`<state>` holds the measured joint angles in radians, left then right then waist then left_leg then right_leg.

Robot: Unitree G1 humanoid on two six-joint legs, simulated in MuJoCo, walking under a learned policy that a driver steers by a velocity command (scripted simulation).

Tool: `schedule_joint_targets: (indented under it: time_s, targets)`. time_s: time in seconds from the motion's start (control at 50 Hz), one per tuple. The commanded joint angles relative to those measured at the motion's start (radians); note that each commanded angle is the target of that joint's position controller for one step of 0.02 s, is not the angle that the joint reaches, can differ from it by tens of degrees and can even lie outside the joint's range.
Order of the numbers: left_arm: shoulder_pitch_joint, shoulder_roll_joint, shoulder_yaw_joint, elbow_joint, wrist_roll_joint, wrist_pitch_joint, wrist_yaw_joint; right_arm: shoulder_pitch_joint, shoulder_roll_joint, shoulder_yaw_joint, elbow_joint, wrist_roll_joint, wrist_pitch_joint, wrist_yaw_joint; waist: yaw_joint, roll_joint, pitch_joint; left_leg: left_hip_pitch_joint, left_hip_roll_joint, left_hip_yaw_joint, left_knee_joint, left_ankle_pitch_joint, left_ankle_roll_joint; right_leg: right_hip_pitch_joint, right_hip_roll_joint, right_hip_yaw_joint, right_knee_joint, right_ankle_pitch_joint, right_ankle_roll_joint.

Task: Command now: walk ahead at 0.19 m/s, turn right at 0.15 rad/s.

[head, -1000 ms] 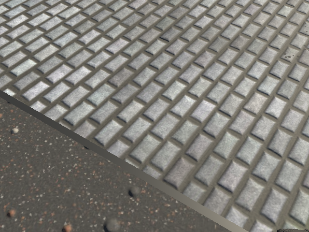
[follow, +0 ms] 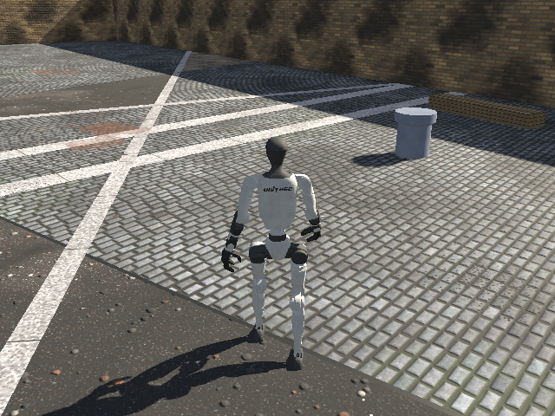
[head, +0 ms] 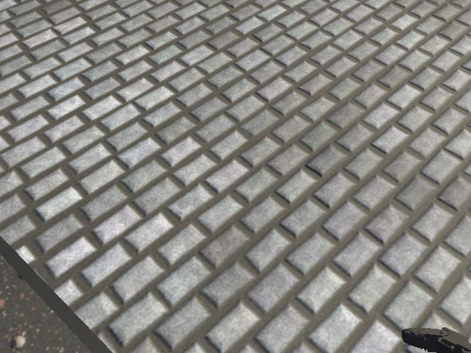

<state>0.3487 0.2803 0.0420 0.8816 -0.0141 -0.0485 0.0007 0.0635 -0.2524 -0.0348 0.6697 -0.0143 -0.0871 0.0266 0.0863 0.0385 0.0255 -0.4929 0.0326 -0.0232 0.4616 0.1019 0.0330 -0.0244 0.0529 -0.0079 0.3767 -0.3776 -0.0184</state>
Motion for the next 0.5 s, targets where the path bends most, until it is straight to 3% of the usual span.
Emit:
schedule_joint_targets:
  time_s: [0.02, 0.04, 0.06, 0.08, 0.1, 0.12, 0.14, 0.18, 0.22, 0.28, 0.34, 0.4, 0.42, 0.44, 0.46, 0.48, 0.5]
  targets:
    - [0.022, 0.073, 0.005, -0.074, 0.029, -0.016, 0.002, 0.241, -0.234, -0.069, -0.018, -0.044, -0.016, -0.020, -0.124, 0.078, -0.292, 0.645, 0.240, -0.193, 0.073, 0.726, 0.151, -0.305, -0.075, 0.067, 0.461, 0.300, -0.006]
    - [0.146, 0.031, -0.014, -0.049, 0.009, -0.016, -0.001, 0.264, -0.208, -0.063, -0.018, -0.032, 0.005, -0.021, -0.117, 0.249, -0.449, 0.818, 0.434, -0.403, 0.078, 0.809, 0.307, -0.492, 0.004, 0.076, 0.734, -0.340, 0.043]
    - [0.105, 0.147, 0.018, -0.040, -0.010, -0.003, -0.001, 0.265, -0.171, -0.056, -0.028, -0.009, 0.026, -0.021, -0.151, 0.136, -0.451, 0.747, 0.389, -0.391, 0.040, 0.595, 0.281, -0.526, -0.030, 0.141, 0.835, -0.363, 0.052]
    - [0.023, 0.164, 0.031, -0.066, -0.024, 0.014, 0.003, 0.201, -0.157, -0.051, -0.032, 0.003, 0.038, -0.027, -0.137, 0.090, -0.333, 0.644, 0.351, -0.318, -0.008, 0.396, 0.247, -0.597, -0.057, 0.113, 0.870, -0.304, 0.061]
    - [-0.013, 0.145, 0.032, -0.071, -0.019, 0.037, 0.014, 0.138, -0.134, -0.042, -0.030, 0.008, 0.045, -0.031, -0.113, 0.049, -0.241, 0.511, 0.314, -0.265, -0.066, 0.212, 0.223, -0.604, -0.090, 0.092, 0.846, -0.240, 0.075]
    - [-0.019, 0.136, 0.038, -0.074, -0.011, 0.064, 0.026, 0.079, -0.120, -0.037, -0.028, 0.005, 0.049, -0.033, -0.084, 0.057, -0.172, 0.367, 0.289, -0.215, -0.127, 0.039, 0.206, -0.559, -0.115, 0.087, 0.808, -0.186, 0.087]
    - [-0.002, 0.118, 0.039, -0.076, -0.009, 0.088, 0.035, 0.037, -0.129, -0.041, -0.024, -0.008, 0.050, -0.034, -0.057, 0.094, -0.132, 0.238, 0.258, -0.161, -0.182, -0.064, 0.196, -0.482, -0.116, 0.063, 0.790, -0.134, 0.099]
    - [0.023, 0.097, 0.043, -0.085, -0.001, 0.110, 0.046, -0.009, -0.130, -0.045, -0.018, -0.019, 0.048, -0.038, -0.036, 0.124, -0.109, 0.142, 0.240, -0.081, -0.229, -0.139, 0.203, -0.417, -0.109, 0.030, 0.752, -0.073, 0.103]
    - [-0.006, 0.091, 0.047, -0.107, 0.005, 0.114, 0.046, -0.016, -0.136, -0.049, -0.004, -0.014, 0.046, -0.049, -0.041, 0.111, -0.115, 0.154, 0.253, -0.043, -0.236, -0.153, 0.207, -0.415, -0.125, 0.026, 0.680, -0.022, 0.093]
    - [-0.071, 0.083, 0.043, -0.144, 0.008, 0.111, 0.032, -0.017, -0.159, -0.058, 0.016, -0.006, 0.057, -0.064, -0.063, 0.091, -0.132, 0.191, 0.276, -0.010, -0.236, -0.179, 0.208, -0.382, -0.142, 0.011, 0.555, 0.033, 0.072]
    - [-0.095, 0.099, 0.050, -0.166, 0.006, 0.112, 0.016, -0.009, -0.181, -0.066, 0.037, 0.005, 0.073, -0.065, -0.073, 0.090, -0.130, 0.232, 0.301, 0.004, -0.220, -0.213, 0.197, -0.343, -0.133, -0.019, 0.460, 0.027, 0.047]
    - [-0.048, 0.100, 0.060, -0.159, 0.008, 0.113, 0.000, -0.025, -0.190, -0.071, 0.057, 0.030, 0.090, -0.062, -0.035, 0.076, -0.121, 0.239, 0.283, 0.052, -0.136, -0.261, 0.134, -0.229, -0.096, -0.069, 0.240, 0.112, -0.006]
    - [-0.017, 0.120, 0.070, -0.147, 0.014, 0.112, 0.001, 0.004, -0.165, -0.068, 0.075, 0.036, 0.096, -0.061, -0.030, 0.038, -0.106, 0.203, 0.244, 0.089, -0.056, -0.316, 0.079, -0.172, -0.077, -0.051, 0.147, 0.164, -0.040]
    - [0.002, 0.194, 0.090, -0.155, 0.018, 0.110, 0.013, 0.051, -0.118, -0.059, 0.088, 0.025, 0.102, -0.055, -0.049, -0.161, -0.065, 0.083, 0.142, 0.191, 0.176, -0.438, -0.019, -0.116, -0.207, 0.171, -0.017, 0.325, -0.109]
    - [-0.034, 0.302, 0.105, -0.197, 0.020, 0.108, 0.027, 0.015, -0.097, -0.053, 0.038, -0.005, 0.099, -0.055, -0.073, -0.390, -0.011, -0.190, -0.027, 0.199, 0.419, -0.737, -0.112, -0.081, -0.423, 0.507, -0.071, 0.514, -0.281]
    - [-0.019, 0.279, 0.100, -0.205, 0.057, 0.081, 0.020, -0.091, -0.128, -0.064, 0.016, -0.007, 0.094, -0.062, -0.007, -0.285, -0.056, -0.190, -0.039, 0.025, 0.606, -0.761, -0.095, -0.155, -0.431, 0.532, -0.101, 0.460, -0.341]
    - [-0.068, 0.256, 0.093, -0.209, 0.057, 0.058, 0.019, -0.079, -0.138, -0.071, 0.021, 0.013, 0.096, -0.064, -0.045, -0.230, -0.056, -0.196, -0.022, -0.019, 0.659, -0.665, -0.075, -0.159, -0.377, 0.440, -0.098, 0.409, -0.290]
